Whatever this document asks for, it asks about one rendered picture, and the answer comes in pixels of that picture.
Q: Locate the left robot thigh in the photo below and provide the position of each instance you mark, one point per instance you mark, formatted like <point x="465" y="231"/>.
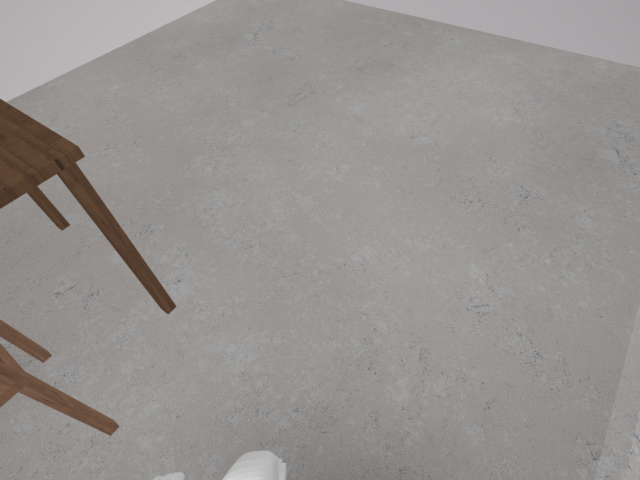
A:
<point x="257" y="465"/>

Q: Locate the table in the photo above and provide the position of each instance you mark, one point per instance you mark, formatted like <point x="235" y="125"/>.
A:
<point x="30" y="154"/>

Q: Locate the chair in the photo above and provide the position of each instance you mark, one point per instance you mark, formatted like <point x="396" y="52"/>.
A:
<point x="14" y="379"/>

